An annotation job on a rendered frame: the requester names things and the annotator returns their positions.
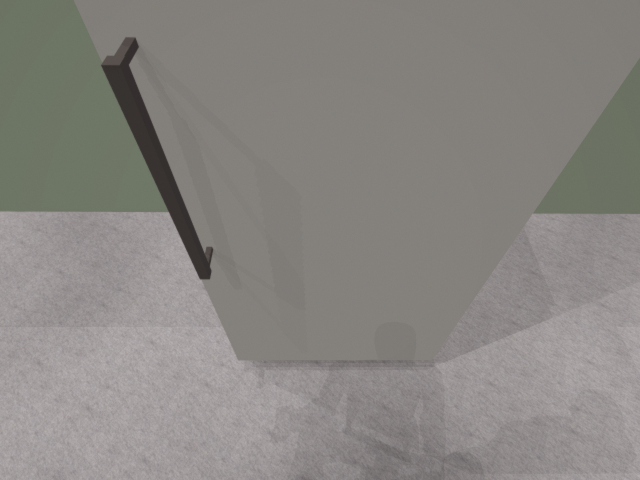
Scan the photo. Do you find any fridge door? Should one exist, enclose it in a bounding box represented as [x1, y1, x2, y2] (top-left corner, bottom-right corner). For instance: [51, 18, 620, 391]
[74, 0, 640, 360]

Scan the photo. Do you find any handle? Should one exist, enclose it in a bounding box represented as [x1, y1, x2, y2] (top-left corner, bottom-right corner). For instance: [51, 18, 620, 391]
[101, 37, 213, 279]

